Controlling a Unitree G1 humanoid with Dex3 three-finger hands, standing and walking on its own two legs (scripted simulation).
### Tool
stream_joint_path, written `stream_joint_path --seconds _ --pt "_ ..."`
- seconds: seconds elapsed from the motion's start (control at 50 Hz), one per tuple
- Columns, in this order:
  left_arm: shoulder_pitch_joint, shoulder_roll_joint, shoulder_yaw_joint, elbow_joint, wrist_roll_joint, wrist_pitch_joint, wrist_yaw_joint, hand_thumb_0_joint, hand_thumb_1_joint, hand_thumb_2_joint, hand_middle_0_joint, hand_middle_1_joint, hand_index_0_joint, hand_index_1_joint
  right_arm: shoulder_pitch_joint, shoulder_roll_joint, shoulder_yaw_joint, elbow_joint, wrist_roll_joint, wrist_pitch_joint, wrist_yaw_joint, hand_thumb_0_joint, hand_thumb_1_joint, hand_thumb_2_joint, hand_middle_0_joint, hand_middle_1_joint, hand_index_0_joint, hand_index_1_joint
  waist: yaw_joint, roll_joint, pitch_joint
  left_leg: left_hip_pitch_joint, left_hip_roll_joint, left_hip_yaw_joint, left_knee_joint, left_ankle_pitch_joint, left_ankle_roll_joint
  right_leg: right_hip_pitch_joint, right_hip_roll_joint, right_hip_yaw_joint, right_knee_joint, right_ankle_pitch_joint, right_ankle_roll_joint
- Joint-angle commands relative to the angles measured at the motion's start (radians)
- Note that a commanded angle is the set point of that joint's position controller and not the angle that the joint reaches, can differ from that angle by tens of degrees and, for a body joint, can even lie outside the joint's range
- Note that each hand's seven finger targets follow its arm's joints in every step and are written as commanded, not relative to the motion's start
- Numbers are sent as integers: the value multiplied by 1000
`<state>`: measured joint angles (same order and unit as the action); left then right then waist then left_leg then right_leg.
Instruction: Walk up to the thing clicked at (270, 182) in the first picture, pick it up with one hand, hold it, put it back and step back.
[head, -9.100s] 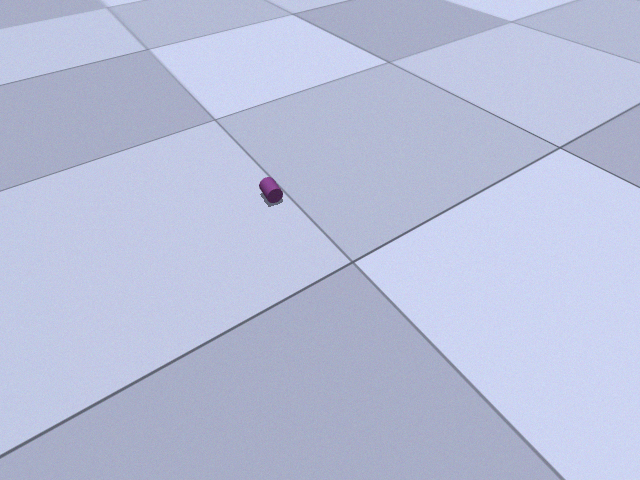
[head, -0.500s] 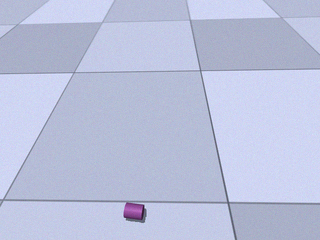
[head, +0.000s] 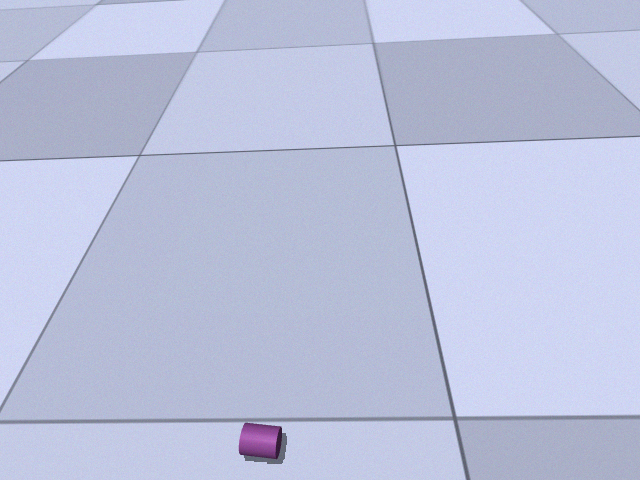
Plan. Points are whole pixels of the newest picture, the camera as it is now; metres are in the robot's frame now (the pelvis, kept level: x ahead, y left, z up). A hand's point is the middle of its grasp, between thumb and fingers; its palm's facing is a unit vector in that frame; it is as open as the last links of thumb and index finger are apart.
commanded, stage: walk up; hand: left
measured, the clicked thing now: (261, 440) +0.39 +0.24 -0.72
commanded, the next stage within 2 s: none
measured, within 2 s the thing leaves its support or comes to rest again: neither
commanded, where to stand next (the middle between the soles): +0.01 +0.02 m, yaw +0 degrees
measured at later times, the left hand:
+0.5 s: hand out of the picture +0.14 +0.30 -0.16, palm faces -0.01 -0.93 -0.36, open 7.4 cm
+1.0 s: hand out of the picture -0.02 +0.31 -0.14, palm faces +0.02 -0.93 -0.36, open 7.4 cm
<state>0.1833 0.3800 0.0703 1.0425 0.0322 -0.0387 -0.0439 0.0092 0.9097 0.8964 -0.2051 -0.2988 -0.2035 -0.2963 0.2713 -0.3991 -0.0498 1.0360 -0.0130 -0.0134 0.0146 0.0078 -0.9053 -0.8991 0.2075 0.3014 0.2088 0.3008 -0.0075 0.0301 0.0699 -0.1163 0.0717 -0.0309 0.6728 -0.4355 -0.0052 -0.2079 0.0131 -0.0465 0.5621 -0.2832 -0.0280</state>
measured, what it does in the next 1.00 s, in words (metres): steps on the spot: left foot, then right foot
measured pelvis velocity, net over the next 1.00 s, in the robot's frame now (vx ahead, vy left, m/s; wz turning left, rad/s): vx -0.05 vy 0.04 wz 0.01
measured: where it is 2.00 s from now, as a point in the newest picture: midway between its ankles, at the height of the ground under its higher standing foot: outside the picture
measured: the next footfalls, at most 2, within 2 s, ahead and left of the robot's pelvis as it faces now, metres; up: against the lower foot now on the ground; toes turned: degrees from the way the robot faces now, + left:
left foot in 0.30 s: +0.14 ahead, +0.13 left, +0.00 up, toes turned -2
right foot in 0.66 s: -0.05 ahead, -0.08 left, +0.00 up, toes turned -2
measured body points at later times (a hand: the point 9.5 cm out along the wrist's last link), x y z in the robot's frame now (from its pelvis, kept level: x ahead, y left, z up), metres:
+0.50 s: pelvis +0.00 +0.04 -0.01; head +0.07 +0.06 +0.43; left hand +0.14 +0.34 -0.14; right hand +0.12 -0.26 -0.12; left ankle +0.10 +0.14 -0.73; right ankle -0.06 -0.10 -0.65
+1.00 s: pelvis -0.05 +0.04 +0.01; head -0.03 +0.04 +0.45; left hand -0.02 +0.36 -0.11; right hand -0.02 -0.29 -0.11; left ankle -0.06 +0.15 -0.72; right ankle -0.09 -0.08 -0.73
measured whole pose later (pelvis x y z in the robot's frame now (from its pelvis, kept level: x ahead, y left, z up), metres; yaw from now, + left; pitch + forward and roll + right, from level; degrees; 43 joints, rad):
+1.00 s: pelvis -0.05 +0.04 +0.01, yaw +0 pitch -2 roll +0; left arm 0.32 0.38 0.08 0.87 0.04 -0.01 -0.05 0.01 0.90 0.90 -0.21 -0.30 -0.21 -0.30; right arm 0.32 -0.42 -0.06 0.97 -0.02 0.00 0.03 0.01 -0.91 -0.90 0.21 0.30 0.21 0.30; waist 0.05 0.01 0.07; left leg -0.23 -0.02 0.00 0.62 -0.45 0.00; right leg -0.14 -0.01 -0.04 0.50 -0.34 -0.02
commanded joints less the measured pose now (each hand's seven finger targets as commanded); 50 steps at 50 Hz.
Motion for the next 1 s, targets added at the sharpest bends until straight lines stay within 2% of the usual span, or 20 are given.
stream_joint_path --seconds 0.0,0.08,0.2,0.24,0.28,0.3,0.32,0.34,0.44,0.54,0.62,0.66,0.68,0.7,0.74,0.78,0.84,0.9,0.94,0.98 --pt "96 308 71 -94 -12 -20 33 0 900 900 -200 -300 -200 -300 -84 -185 -35 -147 0 -31 -32 0 -900 -900 200 300 200 300 71 -118 13 -402 -72 -65 396 -163 43 195 -395 498 -269 367 -260" --pt "-3 216 23 -131 -27 -28 59 0 900 900 -200 -300 -200 -300 -2 -140 -29 -111 16 -1 -19 0 -900 -900 200 300 200 300 -5 -106 -59 -287 -46 -88 278 5 21 133 -252 185 -206 644 -156" --pt "-63 228 17 -199 -46 23 83 0 900 900 -200 -300 -200 -300 -17 -143 -34 -124 12 34 -34 0 -900 -900 200 300 200 300 -3 -225 -52 -213 -81 16 63 106 4 52 -250 139 -31 857 -144" --pt "-87 233 14 -210 -53 42 83 0 900 900 -200 -300 -200 -300 3 -163 -47 -120 5 30 -36 0 -900 -900 200 300 200 300 -29 -204 -95 -128 -91 34 -79 254 20 14 -213 106 63 725 -111" --pt "-72 201 12 -217 -64 58 82 0 900 900 -200 -300 -200 -300 -19 -219 -66 -136 -1 26 -36 0 -900 -900 200 300 200 300 -27 -46 -135 -51 -12 -49 -156 795 60 -31 -97 72 193 444 -26" --pt "-38 174 10 -221 -77 65 83 0 900 900 -200 -300 -200 -300 -38 -272 -81 -167 -4 26 -37 0 -900 -900 200 300 200 300 -21 49 -173 -5 134 -216 -211 987 151 -79 11 47 336 226 16" --pt "5 154 10 -213 -78 78 91 0 900 900 -200 -300 -200 -300 -63 -273 -79 -190 -6 25 -37 0 -900 -900 200 300 200 300 -3 140 -188 31 221 -331 -239 1082 227 -148 77 81 494 -348 11" --pt "26 173 16 -203 -69 91 102 0 900 900 -200 -300 -200 -300 -52 -307 -85 -188 -1 27 -38 0 -900 -900 200 300 200 300 -22 172 -210 -5 290 -395 -223 1078 300 -133 74 161 628 -452 8" --pt "58 195 31 -166 -65 105 91 0 900 900 -200 -300 -200 -300 -193 -208 -70 -266 -12 44 -43 0 -900 -900 200 300 200 300 28 116 -151 -118 134 -188 -237 667 207 -185 65 192 737 -257 10" --pt "25 179 30 -188 -42 67 86 0 900 900 -200 -300 -200 -300 -129 -194 -75 -269 -22 47 -25 0 -900 -900 200 300 200 300 -26 104 -201 49 154 -205 -207 432 236 -159 1 99 316 -267 51" --pt "157 181 46 -114 -13 52 63 0 900 900 -200 -300 -200 -300 -168 -247 -83 -272 -24 60 -17 0 -900 -900 200 300 200 300 22 95 -167 -196 155 -233 -250 9 192 92 15 31 -59 -163 -1" --pt "135 237 67 -127 18 44 59 0 900 900 -200 -300 -200 -300 -141 -183 -65 -263 -9 60 -19 0 -900 -900 200 300 200 300 19 -111 -60 -435 22 -140 -69 -150 64 104 -100 300 -233 -343 -89" --pt "46 315 83 -185 25 48 60 0 900 900 -200 -300 -200 -300 -233 -156 -58 -288 -5 46 -23 0 -900 -900 200 300 200 300 71 -295 57 -462 -147 -23 157 -132 10 -179 -348 618 -380 -574 -199" --pt "-69 374 84 -233 26 46 56 0 900 900 -200 -300 -200 -300 -245 -225 -83 -270 -10 41 -36 0 -900 -900 200 300 200 300 56 -290 133 -300 -117 -116 317 -106 -6 -443 -443 707 -431 -605 -273" --pt "-163 226 52 -250 11 29 57 0 900 900 -200 -300 -200 -300 -150 -205 -74 -205 6 30 -17 0 -900 -900 200 300 200 300 -18 -126 158 -226 -135 -119 303 23 4 -363 -268 383 -317 -217 -176" --pt "-81 180 49 -209 9 11 58 0 900 900 -200 -300 -200 -300 -89 -132 -44 -178 11 16 -14 0 -900 -900 200 300 200 300 -13 -161 31 -316 -154 -94 277 38 1 -71 -182 246 -286 -15 -116" --pt "85 265 83 -227 29 8 28 0 900 900 -200 -300 -200 -300 -97 -215 -49 -208 5 -14 -3 0 -900 -900 200 300 200 300 95 -261 -21 -473 -127 24 148 -42 -13 248 -200 339 -304 -325 -164" --pt "172 272 91 -222 10 14 15 0 900 900 -200 -300 -200 -300 -155 -205 -52 -234 -10 -45 5 0 -900 -900 200 300 200 300 129 -207 29 -491 -83 19 -21 -89 -7 315 -265 378 -294 -281 -197" --pt "189 271 79 -228 -1 13 10 0 900 900 -200 -300 -200 -300 -142 -175 -50 -233 -11 -59 4 0 -900 -900 200 300 200 300 111 -182 38 -382 -81 37 -145 -34 15 264 -255 326 -241 -54 -185" --pt "104 254 57 -264 -14 18 4 0 900 900 -200 -300 -200 -300 21 -144 -59 -187 -13 -75 -7 0 -900 -900 200 300 200 300 -3 -131 -37 -78 -111 92 -402 201 38 137 -191 173 -52 193 -130"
